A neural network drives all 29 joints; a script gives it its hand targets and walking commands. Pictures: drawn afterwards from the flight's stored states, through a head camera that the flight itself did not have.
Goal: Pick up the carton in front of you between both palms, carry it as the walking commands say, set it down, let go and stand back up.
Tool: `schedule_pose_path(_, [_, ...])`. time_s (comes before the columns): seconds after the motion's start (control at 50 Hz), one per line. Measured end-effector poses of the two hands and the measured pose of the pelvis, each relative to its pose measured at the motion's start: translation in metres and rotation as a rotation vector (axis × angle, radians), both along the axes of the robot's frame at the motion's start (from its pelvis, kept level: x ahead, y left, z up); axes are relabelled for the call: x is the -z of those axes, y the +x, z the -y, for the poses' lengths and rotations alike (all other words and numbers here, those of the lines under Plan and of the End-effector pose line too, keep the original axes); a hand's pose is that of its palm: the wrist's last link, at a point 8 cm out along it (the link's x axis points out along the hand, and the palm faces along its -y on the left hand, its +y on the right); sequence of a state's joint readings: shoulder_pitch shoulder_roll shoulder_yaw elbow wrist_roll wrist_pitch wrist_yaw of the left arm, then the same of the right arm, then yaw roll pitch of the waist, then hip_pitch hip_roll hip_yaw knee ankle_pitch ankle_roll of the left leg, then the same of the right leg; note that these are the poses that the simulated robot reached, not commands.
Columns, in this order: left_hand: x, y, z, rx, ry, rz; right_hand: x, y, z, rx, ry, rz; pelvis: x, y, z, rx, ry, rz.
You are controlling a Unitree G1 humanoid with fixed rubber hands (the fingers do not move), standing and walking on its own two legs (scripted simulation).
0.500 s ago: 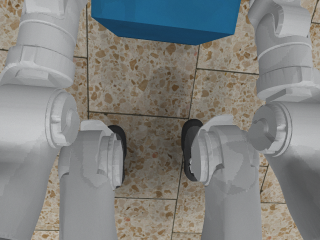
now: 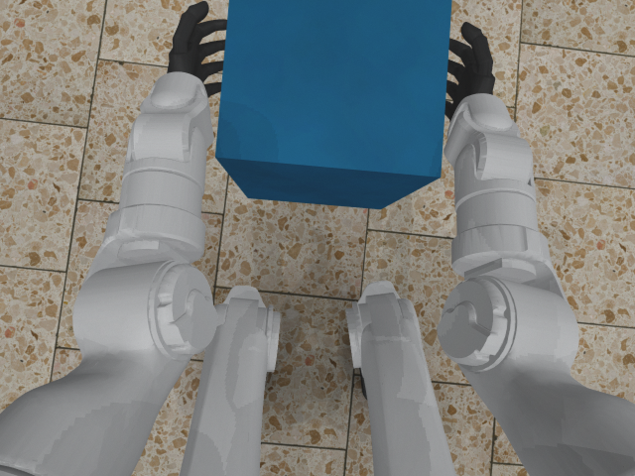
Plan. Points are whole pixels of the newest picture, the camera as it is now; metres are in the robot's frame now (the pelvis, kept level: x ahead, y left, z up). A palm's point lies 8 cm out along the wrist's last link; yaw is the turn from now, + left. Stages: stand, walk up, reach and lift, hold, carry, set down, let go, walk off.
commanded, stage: reach and lift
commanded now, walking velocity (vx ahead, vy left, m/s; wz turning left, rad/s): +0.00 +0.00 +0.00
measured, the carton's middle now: (326, 111) +0.54 -0.03 -0.14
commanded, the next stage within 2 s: none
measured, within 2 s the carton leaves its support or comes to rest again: neither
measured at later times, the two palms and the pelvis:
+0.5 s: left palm (112, 41) +0.49 +0.13 +0.08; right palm (549, 62) +0.48 -0.17 +0.08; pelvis +0.04 +0.00 +0.12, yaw +0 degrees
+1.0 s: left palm out of the picture +0.44 +0.14 +0.23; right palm out of the picture +0.43 -0.16 +0.23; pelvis +0.09 +0.00 +0.25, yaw -1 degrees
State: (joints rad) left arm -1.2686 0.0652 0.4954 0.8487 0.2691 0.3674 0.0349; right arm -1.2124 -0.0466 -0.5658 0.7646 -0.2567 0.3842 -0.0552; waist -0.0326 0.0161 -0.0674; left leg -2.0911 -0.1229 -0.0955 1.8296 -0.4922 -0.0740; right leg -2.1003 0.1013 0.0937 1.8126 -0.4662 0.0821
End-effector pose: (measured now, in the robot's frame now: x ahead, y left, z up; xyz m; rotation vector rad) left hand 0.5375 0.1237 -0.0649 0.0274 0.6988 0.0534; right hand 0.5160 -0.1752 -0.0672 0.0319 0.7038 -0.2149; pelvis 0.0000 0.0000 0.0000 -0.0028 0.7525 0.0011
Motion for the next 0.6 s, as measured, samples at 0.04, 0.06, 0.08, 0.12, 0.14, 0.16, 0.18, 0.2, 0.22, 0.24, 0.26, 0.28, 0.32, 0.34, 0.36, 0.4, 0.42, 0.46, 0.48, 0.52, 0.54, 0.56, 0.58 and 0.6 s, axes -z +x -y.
schedule_pose_path(0.04, [-0.008,-0.002,0.000,-0.002,0.000,0.004,-0.008,-0.001,0.000,0.000,0.001,0.004,-0.006,-0.001,0.000,0.002,0.002,-0.003])
schedule_pose_path(0.06, [-0.011,-0.003,0.000,-0.005,0.000,0.007,-0.012,-0.002,0.000,0.001,0.001,0.007,-0.010,-0.001,0.000,0.003,0.003,-0.005])
schedule_pose_path(0.08, [-0.015,-0.003,-0.001,-0.007,-0.001,0.010,-0.015,-0.002,-0.001,0.000,0.002,0.010,-0.013,-0.001,0.000,0.004,0.004,-0.007])
schedule_pose_path(0.12, [-0.024,-0.005,-0.001,-0.011,-0.002,0.015,-0.024,-0.002,-0.001,-0.002,0.003,0.015,-0.019,0.001,0.001,0.005,0.006,-0.009])
schedule_pose_path(0.14, [-0.028,-0.006,-0.002,-0.014,-0.003,0.017,-0.029,-0.002,-0.002,-0.003,0.004,0.017,-0.023,0.002,0.001,0.005,0.007,-0.010])
schedule_pose_path(0.16, [-0.033,-0.007,-0.003,-0.016,-0.004,0.018,-0.034,-0.003,-0.003,-0.005,0.005,0.019,-0.027,0.004,0.001,0.006,0.008,-0.010])
schedule_pose_path(0.18, [-0.039,-0.008,-0.003,-0.018,-0.005,0.019,-0.039,-0.004,-0.003,-0.006,0.006,0.020,-0.031,0.005,0.001,0.006,0.008,-0.010])
schedule_pose_path(0.2, [-0.044,-0.010,-0.004,-0.021,-0.006,0.019,-0.045,-0.005,-0.004,-0.007,0.006,0.020,-0.035,0.007,0.001,0.006,0.008,-0.009])
schedule_pose_path(0.22, [-0.050,-0.011,-0.005,-0.023,-0.007,0.018,-0.051,-0.006,-0.005,-0.008,0.007,0.019,-0.040,0.010,0.001,0.006,0.008,-0.007])
schedule_pose_path(0.24, [-0.056,-0.013,-0.006,-0.025,-0.008,0.017,-0.057,-0.007,-0.005,-0.008,0.007,0.018,-0.044,0.012,0.001,0.006,0.008,-0.004])
schedule_pose_path(0.26, [-0.062,-0.015,-0.006,-0.027,-0.009,0.016,-0.063,-0.009,-0.006,-0.009,0.007,0.017,-0.049,0.014,0.001,0.006,0.007,-0.001])
schedule_pose_path(0.28, [-0.069,-0.017,-0.007,-0.029,-0.010,0.014,-0.070,-0.011,-0.006,-0.010,0.007,0.015,-0.055,0.017,0.001,0.006,0.007,0.004])
schedule_pose_path(0.32, [-0.082,-0.022,-0.008,-0.032,-0.012,0.011,-0.083,-0.015,-0.007,-0.012,0.007,0.012,-0.066,0.022,0.001,0.005,0.005,0.015])
schedule_pose_path(0.34, [-0.089,-0.024,-0.008,-0.033,-0.013,0.009,-0.090,-0.017,-0.008,-0.012,0.007,0.010,-0.071,0.024,0.001,0.005,0.005,0.022])
schedule_pose_path(0.36, [-0.096,-0.026,-0.008,-0.034,-0.014,0.007,-0.097,-0.019,-0.008,-0.013,0.007,0.009,-0.077,0.027,0.001,0.005,0.004,0.029])
schedule_pose_path(0.4, [-0.110,-0.031,-0.009,-0.036,-0.015,0.005,-0.111,-0.024,-0.008,-0.013,0.008,0.007,-0.088,0.031,0.001,0.005,0.003,0.046])
schedule_pose_path(0.42, [-0.117,-0.033,-0.009,-0.037,-0.016,0.004,-0.118,-0.026,-0.009,-0.012,0.009,0.006,-0.094,0.033,0.000,0.006,0.003,0.055])
schedule_pose_path(0.46, [-0.131,-0.038,-0.009,-0.039,-0.017,0.003,-0.132,-0.030,-0.009,-0.012,0.010,0.005,-0.106,0.037,0.000,0.006,0.002,0.075])
schedule_pose_path(0.48, [-0.138,-0.040,-0.010,-0.040,-0.017,0.003,-0.139,-0.032,-0.009,-0.011,0.011,0.004,-0.112,0.039,0.000,0.006,0.002,0.084])
schedule_pose_path(0.52, [-0.151,-0.045,-0.010,-0.043,-0.018,0.002,-0.152,-0.037,-0.010,-0.012,0.013,0.004,-0.123,0.043,0.000,0.007,0.002,0.104])
schedule_pose_path(0.54, [-0.157,-0.047,-0.010,-0.044,-0.019,0.002,-0.158,-0.039,-0.010,-0.012,0.014,0.005,-0.129,0.045,0.000,0.007,0.002,0.115])
schedule_pose_path(0.56, [-0.164,-0.050,-0.011,-0.045,-0.019,0.003,-0.165,-0.041,-0.010,-0.013,0.014,0.005,-0.135,0.046,-0.001,0.007,0.002,0.125])
schedule_pose_path(0.58, [-0.170,-0.052,-0.011,-0.047,-0.020,0.003,-0.171,-0.043,-0.010,-0.014,0.014,0.005,-0.140,0.048,-0.001,0.007,0.002,0.135])
schedule_pose_path(0.6, [-0.176,-0.055,-0.011,-0.049,-0.020,0.004,-0.177,-0.045,-0.010,-0.015,0.015,0.006,-0.146,0.049,-0.001,0.007,0.002,0.146])
